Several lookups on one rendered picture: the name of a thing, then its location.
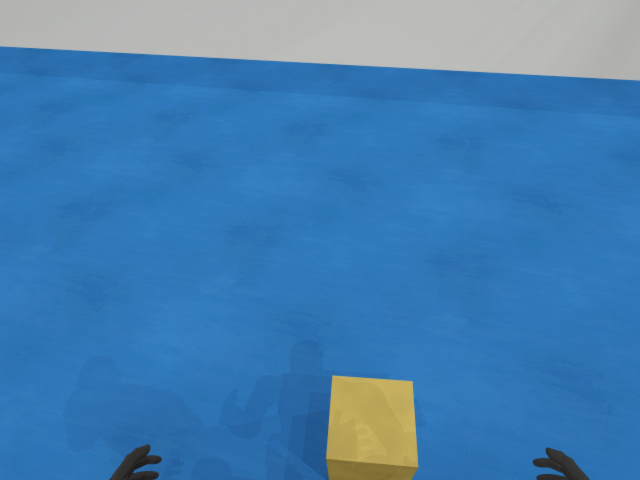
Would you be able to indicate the carton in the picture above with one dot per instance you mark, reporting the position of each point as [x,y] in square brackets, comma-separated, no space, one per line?
[372,431]

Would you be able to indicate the left robot hand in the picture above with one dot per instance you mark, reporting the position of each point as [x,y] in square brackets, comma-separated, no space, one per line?
[135,460]

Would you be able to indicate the right robot hand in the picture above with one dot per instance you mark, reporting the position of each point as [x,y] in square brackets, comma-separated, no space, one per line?
[560,462]

